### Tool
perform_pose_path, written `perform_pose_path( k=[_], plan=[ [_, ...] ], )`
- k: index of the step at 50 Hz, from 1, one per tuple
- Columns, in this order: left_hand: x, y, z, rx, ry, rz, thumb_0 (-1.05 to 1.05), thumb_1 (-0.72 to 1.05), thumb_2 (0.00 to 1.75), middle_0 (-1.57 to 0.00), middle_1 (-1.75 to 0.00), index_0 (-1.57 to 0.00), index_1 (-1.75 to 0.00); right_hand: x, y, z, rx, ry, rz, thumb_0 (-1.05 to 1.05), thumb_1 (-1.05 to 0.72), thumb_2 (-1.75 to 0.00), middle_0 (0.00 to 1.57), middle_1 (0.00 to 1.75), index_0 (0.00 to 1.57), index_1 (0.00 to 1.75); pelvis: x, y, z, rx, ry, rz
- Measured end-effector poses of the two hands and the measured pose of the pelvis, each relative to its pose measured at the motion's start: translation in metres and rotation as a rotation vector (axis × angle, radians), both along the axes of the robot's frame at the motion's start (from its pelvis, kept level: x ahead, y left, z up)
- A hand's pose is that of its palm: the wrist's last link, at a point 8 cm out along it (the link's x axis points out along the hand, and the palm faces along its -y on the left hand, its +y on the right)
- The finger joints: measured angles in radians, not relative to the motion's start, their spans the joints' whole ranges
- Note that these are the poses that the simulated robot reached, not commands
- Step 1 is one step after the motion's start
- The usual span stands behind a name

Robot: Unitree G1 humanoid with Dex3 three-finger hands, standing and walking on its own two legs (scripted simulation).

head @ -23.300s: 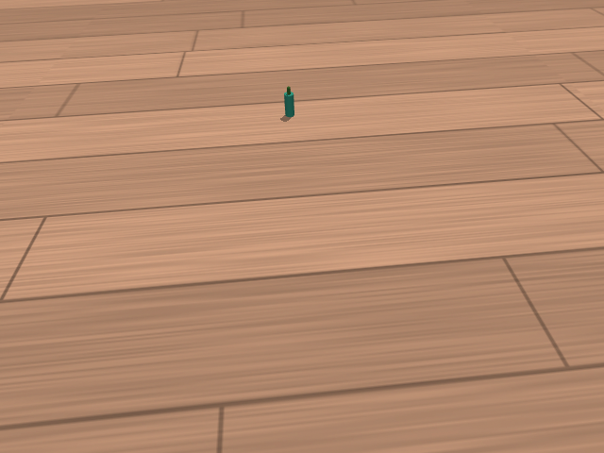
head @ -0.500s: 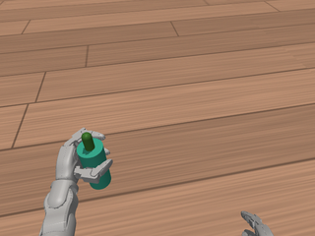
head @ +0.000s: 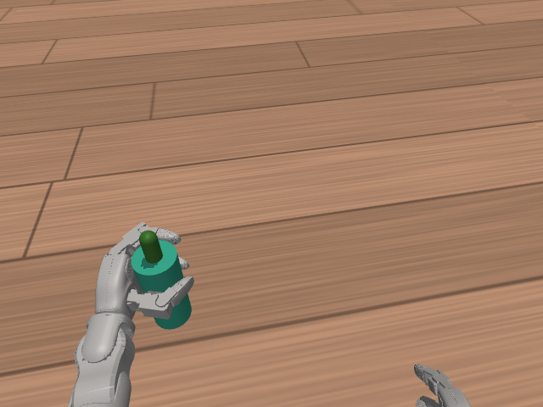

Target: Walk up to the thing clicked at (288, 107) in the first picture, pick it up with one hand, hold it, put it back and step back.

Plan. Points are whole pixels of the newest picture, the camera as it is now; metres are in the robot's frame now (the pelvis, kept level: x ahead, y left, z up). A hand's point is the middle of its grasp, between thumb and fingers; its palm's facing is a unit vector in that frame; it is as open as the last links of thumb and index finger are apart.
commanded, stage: hold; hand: left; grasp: from the side
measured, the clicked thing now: (161, 278) +0.31 +0.17 +0.05
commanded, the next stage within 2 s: crouch in 0.34 s
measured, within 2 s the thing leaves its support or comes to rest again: neither
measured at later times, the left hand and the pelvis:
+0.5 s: hand (163, 278) +0.31 +0.17 +0.06, palm faces -0.01 -1.00 -0.02, open 8.8 cm; pelvis +0.00 +0.00 +0.00, yaw +0 degrees
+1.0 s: hand (187, 316) +0.33 +0.17 -0.12, palm faces -0.01 -1.00 +0.00, open 8.8 cm; pelvis -0.02 +0.00 -0.11, yaw -1 degrees
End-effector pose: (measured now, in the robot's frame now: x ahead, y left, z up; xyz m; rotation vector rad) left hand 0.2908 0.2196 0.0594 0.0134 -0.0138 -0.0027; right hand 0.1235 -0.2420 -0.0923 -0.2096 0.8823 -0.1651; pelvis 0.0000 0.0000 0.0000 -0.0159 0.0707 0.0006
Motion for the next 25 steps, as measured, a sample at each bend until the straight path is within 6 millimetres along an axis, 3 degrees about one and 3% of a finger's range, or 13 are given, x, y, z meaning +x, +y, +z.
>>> perform_pose_path(
  k=[12,25],
  plan=[
    [0.0007,-0.0060,-0.0061,-0.004,0.028,-0.039,0.04,-0.19,1.10,-0.86,-1.08,-0.74,-1.08,-0.0025,-0.0036,-0.0006,0.000,-0.005,-0.003,0.01,-0.89,-0.90,0.21,0.30,0.20,0.30,-0.0037,-0.0003,-0.0007,0.000,0.004,-0.001],
    [-0.0026,0.0007,-0.0019,0.008,0.004,-0.008,0.04,-0.19,1.10,-0.86,-1.08,-0.74,-1.08,-0.0010,-0.0022,-0.0016,0.001,-0.007,0.003,0.01,-0.89,-0.90,0.21,0.30,0.20,0.30,-0.0030,-0.0022,-0.0017,0.001,0.001,0.002]
  ],
)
